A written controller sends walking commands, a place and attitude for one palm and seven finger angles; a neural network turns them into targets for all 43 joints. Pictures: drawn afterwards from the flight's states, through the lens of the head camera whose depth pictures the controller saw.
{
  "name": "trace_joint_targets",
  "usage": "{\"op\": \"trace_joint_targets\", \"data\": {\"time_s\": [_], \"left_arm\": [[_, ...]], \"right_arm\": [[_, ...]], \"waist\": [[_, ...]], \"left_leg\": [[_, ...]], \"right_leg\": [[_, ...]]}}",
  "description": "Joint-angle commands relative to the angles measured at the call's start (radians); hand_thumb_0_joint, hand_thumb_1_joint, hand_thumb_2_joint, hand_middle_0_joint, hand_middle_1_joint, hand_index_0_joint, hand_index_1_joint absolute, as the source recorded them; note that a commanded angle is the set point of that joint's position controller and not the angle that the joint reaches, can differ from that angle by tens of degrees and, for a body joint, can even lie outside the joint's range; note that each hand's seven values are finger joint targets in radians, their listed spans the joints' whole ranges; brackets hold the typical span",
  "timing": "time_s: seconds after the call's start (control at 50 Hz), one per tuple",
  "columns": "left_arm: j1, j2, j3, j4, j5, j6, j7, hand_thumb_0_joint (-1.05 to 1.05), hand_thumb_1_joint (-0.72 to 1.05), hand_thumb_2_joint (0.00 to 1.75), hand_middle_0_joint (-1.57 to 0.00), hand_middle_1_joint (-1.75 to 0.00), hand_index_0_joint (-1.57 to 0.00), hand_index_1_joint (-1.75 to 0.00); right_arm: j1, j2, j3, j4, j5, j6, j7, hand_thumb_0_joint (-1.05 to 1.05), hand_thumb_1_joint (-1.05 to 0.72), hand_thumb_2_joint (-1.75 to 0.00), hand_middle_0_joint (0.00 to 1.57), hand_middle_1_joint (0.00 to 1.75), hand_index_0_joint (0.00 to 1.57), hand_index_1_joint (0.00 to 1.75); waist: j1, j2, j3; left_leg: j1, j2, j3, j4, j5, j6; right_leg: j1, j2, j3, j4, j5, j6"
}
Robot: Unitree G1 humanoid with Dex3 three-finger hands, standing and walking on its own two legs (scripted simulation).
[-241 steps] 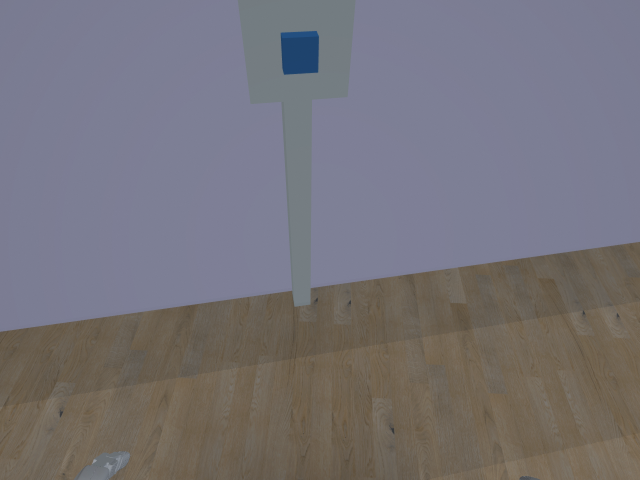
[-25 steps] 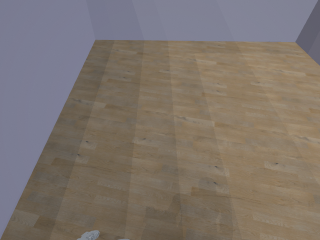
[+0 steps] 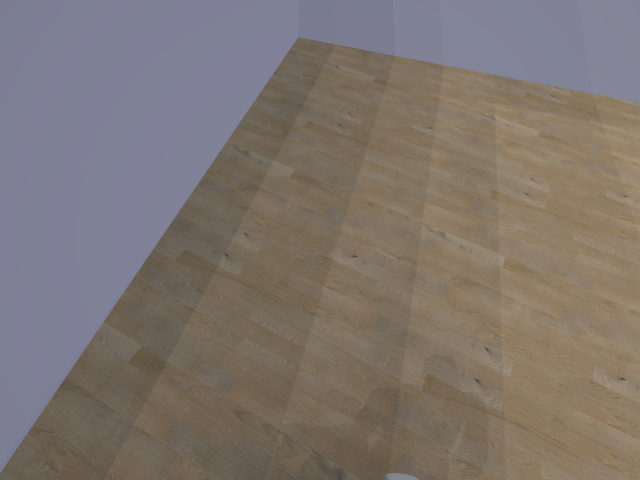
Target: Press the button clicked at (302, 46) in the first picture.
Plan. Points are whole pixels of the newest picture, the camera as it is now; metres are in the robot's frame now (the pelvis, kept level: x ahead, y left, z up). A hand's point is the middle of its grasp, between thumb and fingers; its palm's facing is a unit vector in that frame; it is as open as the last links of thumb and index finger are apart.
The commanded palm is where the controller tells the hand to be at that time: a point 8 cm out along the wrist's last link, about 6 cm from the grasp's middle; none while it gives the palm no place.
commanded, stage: turn to face it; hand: left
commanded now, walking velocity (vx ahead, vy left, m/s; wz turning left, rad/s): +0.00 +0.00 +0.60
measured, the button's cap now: out of the picture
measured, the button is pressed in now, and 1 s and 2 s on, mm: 0 0 0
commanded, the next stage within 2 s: none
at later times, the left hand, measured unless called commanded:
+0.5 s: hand out of the picture -0.04 +0.15 -0.16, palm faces +0.33 -0.91 -0.25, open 7.4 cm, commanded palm none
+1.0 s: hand out of the picture -0.07 +0.23 -0.16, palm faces +0.59 -0.77 -0.25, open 7.4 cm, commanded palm none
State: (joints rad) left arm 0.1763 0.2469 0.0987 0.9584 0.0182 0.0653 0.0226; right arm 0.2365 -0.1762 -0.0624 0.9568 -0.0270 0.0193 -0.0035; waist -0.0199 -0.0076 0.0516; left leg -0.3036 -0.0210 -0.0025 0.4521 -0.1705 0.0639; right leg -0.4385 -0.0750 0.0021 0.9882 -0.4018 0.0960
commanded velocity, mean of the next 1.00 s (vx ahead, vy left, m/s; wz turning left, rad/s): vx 0.00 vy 0.00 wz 0.60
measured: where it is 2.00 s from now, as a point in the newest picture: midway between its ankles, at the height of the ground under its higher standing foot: outside the picture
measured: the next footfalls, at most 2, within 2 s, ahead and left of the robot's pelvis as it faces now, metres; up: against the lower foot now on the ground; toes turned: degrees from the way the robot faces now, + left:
right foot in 0.18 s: +0.01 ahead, -0.17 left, +0.00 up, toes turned +5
left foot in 0.62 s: -0.07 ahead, +0.09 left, +0.00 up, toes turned +31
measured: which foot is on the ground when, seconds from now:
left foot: down 0.00-0.18, up 0.20-0.60, down 0.62-1.00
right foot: up 0.00-0.16, down 0.18-0.64, up 0.66-1.00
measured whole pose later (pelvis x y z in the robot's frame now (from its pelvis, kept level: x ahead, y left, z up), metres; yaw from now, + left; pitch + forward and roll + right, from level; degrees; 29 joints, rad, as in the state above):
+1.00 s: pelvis -0.05 -0.01 +0.00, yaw +36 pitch +1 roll -1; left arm 0.12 0.25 0.07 0.87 0.02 0.06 0.01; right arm 0.19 -0.20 -0.05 0.91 -0.03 0.03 0.01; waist -0.02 -0.02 0.07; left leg -0.25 -0.05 -0.07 0.47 -0.23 0.04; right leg -0.46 -0.08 0.00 0.98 -0.41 0.11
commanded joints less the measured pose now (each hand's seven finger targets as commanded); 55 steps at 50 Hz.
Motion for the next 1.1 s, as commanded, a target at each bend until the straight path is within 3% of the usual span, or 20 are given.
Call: {"op": "trace_joint_targets", "data": {"time_s": [0.0,0.08,0.12,0.14,0.16,0.18,0.2,0.22,0.28,0.36,0.5,0.54,0.58,0.6,0.62,0.64,0.7,0.76,0.98,1.08], "left_arm": [[-0.055,0.040,-0.001,-0.106,-0.008,-0.032,-0.001,0.00,0.90,0.90,-0.20,-0.30,-0.20,-0.30],[0.004,0.040,-0.004,-0.106,-0.015,-0.037,0.003,0.00,0.90,0.90,-0.20,-0.30,-0.20,-0.30],[0.094,0.056,0.004,-0.090,-0.017,-0.042,0.006,0.00,0.90,0.90,-0.20,-0.30,-0.20,-0.30],[0.141,0.097,0.015,-0.084,-0.009,-0.049,0.010,0.00,0.90,0.90,-0.20,-0.30,-0.20,-0.30],[0.134,0.206,0.033,-0.102,0.012,-0.060,0.018,0.00,0.90,0.90,-0.20,-0.30,-0.20,-0.30],[0.066,0.224,0.022,-0.131,0.005,-0.051,0.021,0.00,0.90,0.90,-0.20,-0.30,-0.20,-0.30],[-0.028,0.190,0.007,-0.163,0.003,-0.049,0.020,0.00,0.90,0.90,-0.20,-0.30,-0.20,-0.30],[-0.083,0.154,0.006,-0.172,-0.001,-0.061,0.019,0.00,0.90,0.90,-0.20,-0.30,-0.20,-0.30],[-0.086,0.096,-0.019,-0.167,-0.001,-0.073,0.012,0.00,0.90,0.90,-0.20,-0.30,-0.20,-0.30],[0.052,0.111,-0.018,-0.127,0.002,-0.077,0.014,0.00,0.90,0.90,-0.20,-0.30,-0.20,-0.30],[0.107,0.180,0.004,-0.104,0.014,-0.064,0.008,0.00,0.90,0.90,-0.20,-0.30,-0.20,-0.30],[0.100,0.193,0.009,-0.099,0.013,-0.059,0.006,0.00,0.90,0.90,-0.20,-0.30,-0.20,-0.30],[0.080,0.179,0.011,-0.103,-0.002,-0.052,0.001,0.00,0.90,0.90,-0.20,-0.30,-0.20,-0.30],[0.084,0.122,0.003,-0.137,-0.010,-0.049,-0.005,0.00,0.90,0.90,-0.20,-0.30,-0.20,-0.30],[0.023,0.070,-0.019,-0.179,-0.008,-0.044,-0.005,0.00,0.90,0.90,-0.20,-0.30,-0.20,-0.30],[0.009,0.096,-0.013,-0.179,-0.002,-0.035,-0.002,0.00,0.90,0.90,-0.20,-0.30,-0.20,-0.30],[-0.029,0.093,-0.004,-0.136,-0.001,-0.035,-0.007,0.00,0.90,0.90,-0.20,-0.30,-0.20,-0.30],[0.011,0.094,-0.002,-0.115,-0.002,-0.036,-0.015,0.00,0.90,0.90,-0.20,-0.30,-0.20,-0.30],[-0.095,0.075,-0.011,-0.181,-0.009,-0.037,-0.004,0.00,0.90,0.90,-0.20,-0.30,-0.20,-0.30],[0.011,0.083,-0.011,-0.171,-0.019,-0.059,0.003,0.00,0.90,0.90,-0.20,-0.30,-0.20,-0.30]], "right_arm": [[0.044,-0.225,-0.058,-0.053,0.001,-0.003,-0.010,0.00,-0.90,-0.90,0.20,0.30,0.20,0.30],[-0.013,-0.239,-0.069,-0.080,-0.003,0.010,-0.003,0.00,-0.90,-0.90,0.20,0.30,0.20,0.30],[-0.059,-0.237,-0.074,-0.102,0.002,0.016,0.003,0.00,-0.90,-0.90,0.20,0.30,0.20,0.30],[-0.069,-0.202,-0.072,-0.114,0.008,0.020,0.008,0.00,-0.90,-0.90,0.20,0.30,0.20,0.30],[-0.042,-0.125,-0.062,-0.133,0.017,0.022,0.011,0.00,-0.90,-0.90,0.20,0.30,0.20,0.30],[-0.083,-0.163,-0.068,-0.146,0.001,0.021,0.009,0.00,-0.90,-0.90,0.20,0.30,0.20,0.30],[-0.065,-0.176,-0.071,-0.143,-0.006,0.029,0.018,0.00,-0.90,-0.90,0.20,0.30,0.20,0.30],[-0.043,-0.174,-0.075,-0.112,-0.008,0.045,0.024,0.00,-0.90,-0.90,0.20,0.30,0.20,0.30],[0.004,-0.154,-0.064,-0.077,-0.003,0.046,0.035,0.00,-0.90,-0.90,0.20,0.30,0.20,0.30],[-0.075,-0.150,-0.053,-0.094,0.004,0.044,0.035,0.00,-0.90,-0.90,0.20,0.30,0.20,0.30],[-0.151,-0.129,-0.027,-0.123,0.014,0.029,0.035,0.00,-0.90,-0.90,0.20,0.30,0.20,0.30],[-0.118,-0.137,-0.025,-0.120,0.017,0.021,0.032,0.00,-0.90,-0.90,0.20,0.30,0.20,0.30],[-0.008,-0.190,-0.039,-0.096,0.012,0.005,0.032,0.00,-0.90,-0.90,0.20,0.30,0.20,0.30],[0.059,-0.308,-0.066,-0.087,0.007,-0.009,0.025,0.00,-0.90,-0.90,0.20,0.30,0.20,0.30],[0.121,-0.381,-0.083,-0.069,0.018,-0.006,0.013,0.00,-0.90,-0.90,0.20,0.30,0.20,0.30],[0.133,-0.364,-0.077,-0.055,0.016,0.000,0.010,0.00,-0.90,-0.90,0.20,0.30,0.20,0.30],[0.003,-0.271,-0.049,-0.089,0.008,-0.009,-0.011,0.00,-0.90,-0.90,0.20,0.30,0.20,0.30],[-0.036,-0.249,-0.039,-0.105,0.011,-0.017,-0.012,0.00,-0.90,-0.90,0.20,0.30,0.20,0.30],[-0.001,-0.254,-0.054,-0.106,-0.001,-0.002,-0.006,0.00,-0.90,-0.90,0.20,0.30,0.20,0.30],[-0.042,-0.247,-0.062,-0.122,0.007,0.004,-0.002,0.00,-0.90,-0.90,0.20,0.30,0.20,0.30]], "waist": [[-0.031,0.173,-0.110],[-0.004,0.193,-0.126],[0.041,0.178,-0.142],[0.066,0.075,-0.143],[0.070,-0.242,-0.126],[0.068,-0.280,-0.058],[0.018,-0.178,-0.021],[-0.011,-0.218,0.012],[-0.036,-0.158,0.050],[0.029,-0.155,-0.003],[0.071,-0.228,-0.068],[0.055,-0.241,-0.092],[-0.010,-0.108,-0.164],[-0.049,0.188,-0.219],[-0.077,0.338,-0.231],[-0.074,0.220,-0.241],[-0.035,0.189,-0.125],[0.000,0.149,-0.113],[-0.024,0.169,-0.091],[0.028,0.147,-0.139]], "left_leg": [[0.165,0.248,-0.348,-0.136,0.164,0.111],[0.062,0.211,-0.397,-0.120,0.118,0.092],[-0.054,0.159,-0.372,-0.093,0.006,0.041],[-0.188,0.094,-0.313,0.004,-0.118,-0.014],[-0.396,-0.042,-0.127,0.280,-0.305,-0.101],[-0.385,-0.035,-0.068,0.506,-0.384,-0.112],[-0.325,-0.003,-0.094,0.638,-0.323,-0.102],[-0.305,0.015,-0.084,0.707,-0.262,-0.107],[-0.317,0.039,-0.021,0.797,-0.147,-0.137],[-0.330,0.058,0.012,0.693,-0.179,-0.159],[-0.162,0.057,0.106,0.347,-0.275,-0.139],[-0.078,0.046,0.127,0.229,-0.234,-0.123],[0.153,0.058,0.091,-0.036,0.022,-0.102],[0.357,0.285,-0.215,-0.084,0.351,-0.005],[0.416,0.452,-0.398,-0.057,0.784,0.116],[0.386,0.465,-0.301,-0.025,0.713,0.157],[0.255,0.303,-0.212,-0.049,0.594,0.085],[0.227,0.239,-0.159,-0.063,0.577,0.060],[0.166,0.226,-0.362,-0.076,0.365,0.115],[0.043,0.161,-0.391,0.034,0.376,0.058]], "right_leg": [[-0.045,0.018,-0.002,-0.104,-0.039,-0.002],[0.126,0.060,-0.011,-0.311,-0.024,-0.026],[0.305,0.064,-0.036,-0.513,0.101,-0.041],[0.443,-0.013,0.018,-0.661,0.125,-0.067],[0.526,-0.300,0.321,-0.808,-0.056,-0.163],[0.307,-0.437,0.399,-0.831,-0.069,-0.226],[0.162,-0.393,0.291,-0.829,-0.079,-0.226],[0.110,-0.317,0.234,-0.833,-0.071,-0.189],[0.166,-0.215,0.020,-0.734,0.216,-0.156],[0.336,-0.250,-0.018,-0.677,0.393,-0.185],[0.392,-0.307,-0.090,-0.569,0.613,-0.208],[0.376,-0.310,-0.116,-0.513,0.630,-0.187],[0.282,-0.269,-0.192,-0.299,0.532,-0.107],[0.021,-0.144,-0.225,-0.068,0.148,-0.025],[-0.169,-0.059,-0.135,0.090,-0.295,0.013],[-0.155,-0.081,-0.063,0.176,-0.254,-0.009],[-0.176,-0.074,-0.014,0.232,-0.062,0.004],[-0.127,-0.050,-0.024,0.195,0.016,0.012],[-0.025,0.016,0.003,-0.123,-0.035,0.007],[0.256,0.057,-0.018,-0.497,0.141,-0.016]]}}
